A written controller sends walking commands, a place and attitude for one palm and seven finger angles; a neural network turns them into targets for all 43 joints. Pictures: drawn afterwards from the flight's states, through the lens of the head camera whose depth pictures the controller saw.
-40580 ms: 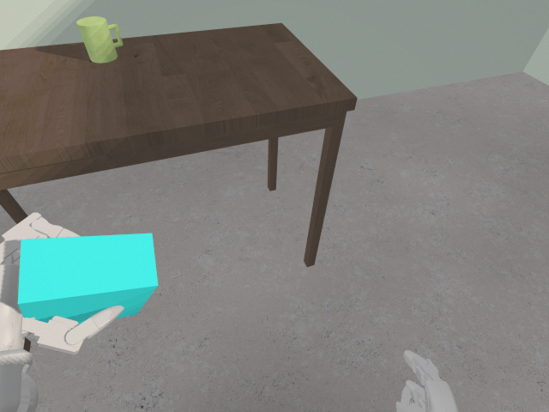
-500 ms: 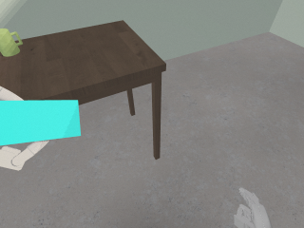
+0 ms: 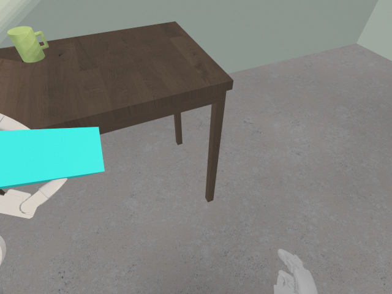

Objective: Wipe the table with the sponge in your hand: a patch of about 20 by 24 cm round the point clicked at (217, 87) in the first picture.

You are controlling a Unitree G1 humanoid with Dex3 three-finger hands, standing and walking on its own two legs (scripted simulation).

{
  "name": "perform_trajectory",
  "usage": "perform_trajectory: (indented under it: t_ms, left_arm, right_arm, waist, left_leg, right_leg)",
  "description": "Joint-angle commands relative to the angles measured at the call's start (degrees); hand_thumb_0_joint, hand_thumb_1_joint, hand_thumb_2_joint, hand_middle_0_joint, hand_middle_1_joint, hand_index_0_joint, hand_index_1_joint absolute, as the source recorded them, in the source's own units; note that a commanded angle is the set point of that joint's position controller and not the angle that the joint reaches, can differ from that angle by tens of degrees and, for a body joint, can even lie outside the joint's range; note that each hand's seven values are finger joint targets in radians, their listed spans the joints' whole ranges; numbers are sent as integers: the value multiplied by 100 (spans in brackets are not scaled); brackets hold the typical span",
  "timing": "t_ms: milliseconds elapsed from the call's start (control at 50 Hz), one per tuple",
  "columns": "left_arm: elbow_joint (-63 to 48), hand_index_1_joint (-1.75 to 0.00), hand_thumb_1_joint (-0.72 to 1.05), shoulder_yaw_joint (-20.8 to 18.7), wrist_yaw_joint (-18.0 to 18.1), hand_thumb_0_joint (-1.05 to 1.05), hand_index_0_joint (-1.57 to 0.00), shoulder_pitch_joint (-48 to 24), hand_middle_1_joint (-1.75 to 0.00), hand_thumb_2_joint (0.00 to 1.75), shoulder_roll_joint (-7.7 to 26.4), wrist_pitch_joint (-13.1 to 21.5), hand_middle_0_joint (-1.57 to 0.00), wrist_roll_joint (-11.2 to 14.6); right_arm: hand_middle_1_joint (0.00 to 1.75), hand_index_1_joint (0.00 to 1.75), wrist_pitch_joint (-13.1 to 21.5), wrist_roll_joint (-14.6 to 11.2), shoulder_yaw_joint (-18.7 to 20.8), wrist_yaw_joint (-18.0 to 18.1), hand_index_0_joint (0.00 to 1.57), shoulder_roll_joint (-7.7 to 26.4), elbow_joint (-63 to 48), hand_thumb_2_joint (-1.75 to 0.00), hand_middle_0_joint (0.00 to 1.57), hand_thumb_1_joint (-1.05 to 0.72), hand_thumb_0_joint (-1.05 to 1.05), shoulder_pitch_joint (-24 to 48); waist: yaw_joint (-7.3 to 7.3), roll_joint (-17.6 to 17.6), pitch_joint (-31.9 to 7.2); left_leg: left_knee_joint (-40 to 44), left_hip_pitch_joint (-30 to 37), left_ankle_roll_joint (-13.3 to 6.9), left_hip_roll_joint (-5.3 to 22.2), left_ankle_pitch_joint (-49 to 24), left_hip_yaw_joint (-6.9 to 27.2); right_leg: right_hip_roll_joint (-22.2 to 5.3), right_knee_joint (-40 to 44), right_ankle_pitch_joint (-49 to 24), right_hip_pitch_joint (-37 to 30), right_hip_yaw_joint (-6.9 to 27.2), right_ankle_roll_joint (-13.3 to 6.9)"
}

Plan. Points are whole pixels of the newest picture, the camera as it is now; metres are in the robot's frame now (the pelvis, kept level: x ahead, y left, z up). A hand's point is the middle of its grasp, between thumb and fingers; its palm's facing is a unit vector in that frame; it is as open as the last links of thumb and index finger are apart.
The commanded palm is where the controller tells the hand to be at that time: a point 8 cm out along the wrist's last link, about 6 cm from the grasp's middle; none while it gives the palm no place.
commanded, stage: stop stepping back and stand still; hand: left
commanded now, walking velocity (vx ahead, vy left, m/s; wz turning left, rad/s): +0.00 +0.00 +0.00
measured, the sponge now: (61, 158) +0.25 +0.22 +0.22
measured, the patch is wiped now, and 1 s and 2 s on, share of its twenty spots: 1.00 1.00 1.00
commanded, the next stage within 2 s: stand and wait in 0.02 s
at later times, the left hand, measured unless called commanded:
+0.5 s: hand (37, 160) +0.23 +0.23 +0.24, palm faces +0.49 -0.81 -0.34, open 9.8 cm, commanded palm +0.17 +0.27 +0.26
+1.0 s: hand (43, 162) +0.23 +0.22 +0.24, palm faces +0.47 -0.81 -0.35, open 9.8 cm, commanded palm +0.17 +0.27 +0.26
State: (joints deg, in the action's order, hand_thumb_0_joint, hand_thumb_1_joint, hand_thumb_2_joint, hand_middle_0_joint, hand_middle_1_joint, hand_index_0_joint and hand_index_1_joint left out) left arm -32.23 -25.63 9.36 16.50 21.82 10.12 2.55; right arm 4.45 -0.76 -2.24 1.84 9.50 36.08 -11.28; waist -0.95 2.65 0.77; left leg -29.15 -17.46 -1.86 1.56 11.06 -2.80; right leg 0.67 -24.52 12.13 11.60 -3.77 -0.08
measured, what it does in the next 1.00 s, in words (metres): stands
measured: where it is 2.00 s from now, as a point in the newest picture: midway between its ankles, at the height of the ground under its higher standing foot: outside the picture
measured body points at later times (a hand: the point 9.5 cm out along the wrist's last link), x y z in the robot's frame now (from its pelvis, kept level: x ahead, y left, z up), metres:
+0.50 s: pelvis +0.00 -0.01 +0.00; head +0.01 -0.01 +0.45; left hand +0.19 +0.27 +0.26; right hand +0.18 -0.24 -0.08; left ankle +0.05 +0.09 -0.74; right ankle +0.01 -0.12 -0.74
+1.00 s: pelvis +0.00 -0.01 +0.00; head +0.01 -0.01 +0.45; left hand +0.20 +0.26 +0.25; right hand +0.18 -0.25 -0.08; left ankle +0.05 +0.09 -0.74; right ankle +0.01 -0.12 -0.74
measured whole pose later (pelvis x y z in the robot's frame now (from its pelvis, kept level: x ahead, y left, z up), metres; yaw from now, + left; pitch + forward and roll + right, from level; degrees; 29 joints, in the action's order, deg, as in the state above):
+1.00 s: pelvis +0.00 -0.01 +0.00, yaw -1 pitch -1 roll -2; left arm -34.8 -24.2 9.2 19.9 22.3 9.2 2.9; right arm 4.5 -0.7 0.1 2.5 12.4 35.2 -10.7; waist 0.0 2.0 0.7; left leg -29.3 -17.1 -0.8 2.8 11.5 -2.8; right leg 1.9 -24.2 12.3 11.2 -3.6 -1.0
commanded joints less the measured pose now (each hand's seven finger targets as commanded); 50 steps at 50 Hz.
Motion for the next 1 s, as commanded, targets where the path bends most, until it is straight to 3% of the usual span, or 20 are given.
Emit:
perform_trajectory:
  t_ms: [0, 20, 100, 220, 440, 500, 540, 600, 760, 840, 900, 920, 980]
  left_arm:
    - [-1457, -160, 10, -458, 42, 0, -120, -755, -160, 130, 1146, 324, -120, 14]
    - [-1478, -160, 10, -396, 46, 0, -120, -665, -160, 130, 1065, 337, -120, 25]
    - [-1670, -160, 10, -662, 96, 0, -120, -554, -160, 130, 1322, 381, -120, 18]
    - [-1457, -160, 10, -647, 104, 0, -120, -283, -160, 130, 1156, 399, -120, 54]
    - [-1300, -160, 10, -422, 72, 0, -120, -526, -160, 130, 1073, 320, -120, 39]
    - [-1575, -160, 10, -586, 97, 0, -120, -554, -160, 130, 1278, 353, -120, 32]
    - [-1521, -160, 10, -528, 94, 0, -120, -417, -160, 130, 1180, 342, -120, 47]
    - [-1501, -160, 10, -706, 107, 0, -120, -297, -160, 130, 1305, 332, -120, 69]
    - [-1183, -160, 10, -585, 67, 0, -120, -215, -160, 130, 1147, 222, -120, 116]
    - [-1273, -160, 10, -531, 63, 0, -120, -312, -160, 130, 1155, 226, -120, 93]
    - [-1526, -160, 10, -629, 87, 0, -120, -390, -160, 130, 1304, 270, -120, 74]
    - [-1536, -160, 10, -522, 81, 0, -120, -334, -160, 130, 1173, 280, -120, 78]
    - [-1544, -160, 10, -607, 106, 0, -120, -261, -160, 130, 1238, 295, -120, 73]
  right_arm:
    - [30, 30, 367, 38, 362, 126, 20, 911, -1001, -90, 20, -90, 0, 723]
    - [30, 30, 372, 38, 340, 126, 20, 871, -995, -90, 20, -90, 0, 722]
    - [30, 30, 375, 73, 377, 136, 20, 890, -998, -90, 20, -90, 0, 751]
    - [30, 30, 351, 36, 416, 129, 20, 889, -973, -90, 20, -90, 0, 644]
    - [30, 30, 360, 8, 437, 137, 20, 947, -1012, -90, 20, -90, 0, 702]
    - [30, 30, 386, 34, 449, 144, 20, 964, -1033, -90, 20, -90, 0, 722]
    - [30, 30, 373, 33, 424, 136, 20, 921, -1021, -90, 20, -90, 0, 710]
    - [30, 30, 358, 40, 448, 140, 20, 929, -1025, -90, 20, -90, 0, 689]
    - [30, 30, 292, -13, 436, 126, 20, 916, -1000, -90, 20, -90, 0, 659]
    - [30, 30, 307, 0, 421, 133, 20, 923, -1024, -90, 20, -90, 0, 722]
    - [30, 30, 328, 18, 449, 143, 20, 958, -1041, -90, 20, -90, 0, 745]
    - [30, 30, 335, 14, 425, 137, 20, 913, -1027, -90, 20, -90, 0, 719]
    - [30, 30, 354, 29, 435, 140, 20, 926, -1034, -90, 20, -90, 0, 713]
  waist:
    - [74, 194, -764]
    - [77, 287, -736]
    - [68, 296, -774]
    - [83, 472, -920]
    - [72, 90, -662]
    - [61, 230, -855]
    - [64, 160, -830]
    - [62, 172, -939]
    - [74, -36, -817]
    - [64, 67, -677]
    - [59, 191, -777]
    - [63, 244, -747]
    - [58, 245, -795]
  left_leg:
    - [880, 117, -12, 500, 678, 862]
    - [896, 87, -22, 509, 636, 863]
    - [799, 38, 1, 454, 539, 826]
    - [761, 206, 23, 541, -216, 848]
    - [662, 187, 32, 452, 327, 721]
    - [597, 302, 23, 439, 103, 702]
    - [588, 252, 26, 445, 34, 712]
    - [509, 326, 38, 440, -195, 689]
    - [428, 404, 32, 478, -421, 609]
    - [546, 302, 21, 466, -65, 639]
    - [522, 353, 20, 429, -19, 650]
    - [555, 325, 13, 444, -19, 655]
    - [579, 291, 20, 452, -74, 675]
  right_leg:
    - [-293, 374, 18, -173, 594, -99]
    - [-278, 339, -45, -194, 566, -97]
    - [-323, 377, -125, -232, 627, -129]
    - [-238, 168, -485, -345, 484, -98]
    - [-337, 484, -182, -52, 683, -111]
    - [-376, 417, -396, -151, 709, -128]
    - [-362, 405, -417, -183, 702, -126]
    - [-395, 402, -547, -231, 720, -133]
    - [-391, 458, -657, -129, 733, -90]
    - [-366, 511, -368, -47, 716, -81]
    - [-395, 506, -357, -79, 766, -109]
    - [-384, 474, -387, -97, 737, -110]
    - [-339, 428, -430, -171, 694, -97]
